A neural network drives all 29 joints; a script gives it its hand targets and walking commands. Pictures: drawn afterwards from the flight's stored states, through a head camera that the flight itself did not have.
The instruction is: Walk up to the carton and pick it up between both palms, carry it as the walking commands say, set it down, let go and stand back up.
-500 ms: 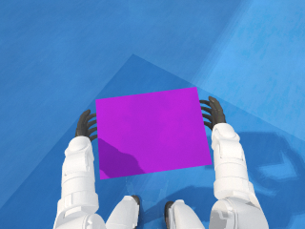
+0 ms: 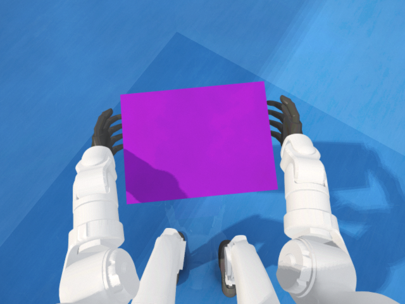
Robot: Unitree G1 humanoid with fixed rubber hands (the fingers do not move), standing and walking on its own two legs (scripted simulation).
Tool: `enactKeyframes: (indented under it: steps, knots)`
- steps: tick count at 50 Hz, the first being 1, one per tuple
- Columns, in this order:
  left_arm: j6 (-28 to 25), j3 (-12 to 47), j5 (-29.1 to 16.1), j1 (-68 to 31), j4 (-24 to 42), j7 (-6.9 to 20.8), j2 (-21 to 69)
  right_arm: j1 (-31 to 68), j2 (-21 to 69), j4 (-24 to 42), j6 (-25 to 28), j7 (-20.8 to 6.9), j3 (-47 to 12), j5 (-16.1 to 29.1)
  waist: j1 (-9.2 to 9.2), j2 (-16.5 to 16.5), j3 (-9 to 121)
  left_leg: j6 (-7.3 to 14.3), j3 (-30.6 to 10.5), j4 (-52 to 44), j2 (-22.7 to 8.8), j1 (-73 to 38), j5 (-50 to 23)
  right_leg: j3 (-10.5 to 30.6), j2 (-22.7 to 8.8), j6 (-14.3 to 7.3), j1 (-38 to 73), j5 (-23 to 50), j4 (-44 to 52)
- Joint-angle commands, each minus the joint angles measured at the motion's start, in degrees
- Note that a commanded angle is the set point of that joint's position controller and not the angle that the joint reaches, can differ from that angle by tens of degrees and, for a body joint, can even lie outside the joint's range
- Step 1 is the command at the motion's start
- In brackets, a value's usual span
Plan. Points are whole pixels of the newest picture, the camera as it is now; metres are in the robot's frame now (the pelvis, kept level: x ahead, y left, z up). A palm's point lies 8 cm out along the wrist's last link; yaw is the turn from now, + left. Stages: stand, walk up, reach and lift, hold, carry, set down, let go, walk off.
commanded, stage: set down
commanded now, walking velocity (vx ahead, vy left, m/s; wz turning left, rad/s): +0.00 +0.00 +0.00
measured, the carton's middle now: (198, 148) +0.42 +0.04 -0.15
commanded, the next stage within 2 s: none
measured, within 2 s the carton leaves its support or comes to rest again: neither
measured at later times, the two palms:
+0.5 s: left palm (117, 148) +0.41 +0.24 -0.16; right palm (270, 140) +0.46 -0.13 -0.15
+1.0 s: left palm (128, 149) +0.44 +0.24 -0.25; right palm (260, 144) +0.48 -0.12 -0.23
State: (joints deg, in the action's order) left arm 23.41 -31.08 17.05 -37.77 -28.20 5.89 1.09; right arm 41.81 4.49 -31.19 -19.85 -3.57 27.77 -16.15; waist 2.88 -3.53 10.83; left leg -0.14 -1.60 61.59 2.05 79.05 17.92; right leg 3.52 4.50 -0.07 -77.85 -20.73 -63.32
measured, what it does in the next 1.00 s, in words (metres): lowers itself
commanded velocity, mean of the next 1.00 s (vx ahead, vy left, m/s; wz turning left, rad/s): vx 0.00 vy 0.00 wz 0.00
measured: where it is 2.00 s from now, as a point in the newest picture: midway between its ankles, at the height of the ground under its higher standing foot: (200, 273)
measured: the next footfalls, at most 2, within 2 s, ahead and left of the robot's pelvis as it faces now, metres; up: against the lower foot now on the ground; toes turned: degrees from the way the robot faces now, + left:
none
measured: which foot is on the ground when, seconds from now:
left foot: down 0.00-1.00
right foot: down 0.00-1.00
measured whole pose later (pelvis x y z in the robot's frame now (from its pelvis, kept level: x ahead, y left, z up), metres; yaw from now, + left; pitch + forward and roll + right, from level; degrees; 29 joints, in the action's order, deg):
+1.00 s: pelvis -0.03 +0.01 -0.15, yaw -2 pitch +50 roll -2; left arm 20.6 -24.1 8.9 -56.3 -40.1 0.2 -9.0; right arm 59.0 -3.3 -40.5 -16.7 3.2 25.6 -7.4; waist 2.2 -3.3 13.5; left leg 0.2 -1.9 94.5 3.8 120.0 24.9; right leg 2.8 6.8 2.6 -117.6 -28.0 -95.1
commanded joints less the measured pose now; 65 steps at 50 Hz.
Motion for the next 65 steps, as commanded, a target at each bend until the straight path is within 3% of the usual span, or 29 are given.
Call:
enactKeyframes:
  steps: [1, 25, 43, 65]
  knots:
    - [-2.04, 32.11, -10.19, -36.49, -1.73, 15.90, 42.87, 26.09, 50.19, -6.86, -0.68, -14.56, -28.53, 7.82, 1.98, 1.62, 41.16, 0.30, 2.59, -1.38, 4.04, -26.72, -11.31, -2.25, 3.52, 0.49, 12.53, 5.45, 4.73]
    - [-4.27, 34.51, -14.46, -44.16, -3.88, 13.15, 39.14, 34.10, 46.89, -8.33, 1.46, -10.79, -29.98, 12.76, 2.29, 1.90, 54.64, -0.74, 2.46, 14.25, 3.69, -11.72, -13.43, -4.01, 4.87, 1.63, -7.54, 5.47, -11.69]
    - [-5.41, 34.93, -16.70, -54.01, -5.93, 10.56, 35.82, 43.81, 44.05, -10.68, 2.14, -8.90, -28.82, 14.84, 1.95, 2.92, 56.51, -0.88, 2.99, 23.95, 3.40, -5.04, -10.66, -5.55, 4.70, 1.54, -18.64, 1.23, -21.64]
    - [-6.98, 34.36, -18.30, -64.57, -8.15, 9.54, 31.84, 53.95, 40.64, -12.71, 3.07, -7.18, -27.63, 16.77, 1.96, 3.38, 56.00, -0.34, 3.60, 33.74, 2.72, 2.99, -8.49, -6.92, 4.28, 1.30, -26.68, -0.88, -32.48]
